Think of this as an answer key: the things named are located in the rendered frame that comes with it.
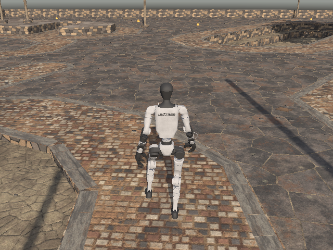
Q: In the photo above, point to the right robot upper arm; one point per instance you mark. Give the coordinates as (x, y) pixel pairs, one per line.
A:
(185, 118)

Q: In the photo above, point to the left robot forearm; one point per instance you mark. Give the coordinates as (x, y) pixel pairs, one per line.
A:
(142, 142)

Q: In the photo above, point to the left robot upper arm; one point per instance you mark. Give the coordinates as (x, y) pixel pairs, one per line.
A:
(147, 119)

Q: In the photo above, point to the left robot hand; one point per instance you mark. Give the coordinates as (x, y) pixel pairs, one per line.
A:
(138, 158)

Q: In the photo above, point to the right robot forearm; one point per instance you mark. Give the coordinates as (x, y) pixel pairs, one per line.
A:
(190, 136)

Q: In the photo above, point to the right robot hand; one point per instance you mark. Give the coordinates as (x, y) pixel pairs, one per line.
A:
(190, 145)

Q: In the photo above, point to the robot torso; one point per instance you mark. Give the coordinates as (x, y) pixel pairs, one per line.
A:
(166, 126)

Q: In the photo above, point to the robot head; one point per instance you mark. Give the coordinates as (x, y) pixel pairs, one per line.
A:
(166, 90)

